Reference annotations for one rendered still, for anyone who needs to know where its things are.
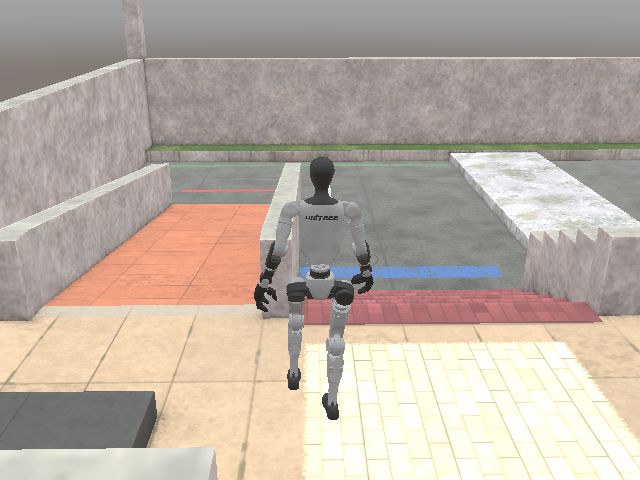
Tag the robot left forearm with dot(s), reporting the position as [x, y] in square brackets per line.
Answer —
[269, 269]

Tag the robot right thigh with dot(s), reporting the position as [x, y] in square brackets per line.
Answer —
[340, 307]

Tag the robot right forearm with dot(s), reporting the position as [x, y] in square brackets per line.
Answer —
[365, 263]

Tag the robot right upper arm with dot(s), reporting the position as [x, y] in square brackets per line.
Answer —
[352, 211]

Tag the robot right foot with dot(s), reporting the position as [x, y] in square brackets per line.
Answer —
[332, 411]

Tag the right robot hand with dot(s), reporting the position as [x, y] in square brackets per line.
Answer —
[357, 279]

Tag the left robot hand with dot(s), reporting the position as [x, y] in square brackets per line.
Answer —
[259, 296]

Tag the robot left upper arm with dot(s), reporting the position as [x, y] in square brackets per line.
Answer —
[289, 210]

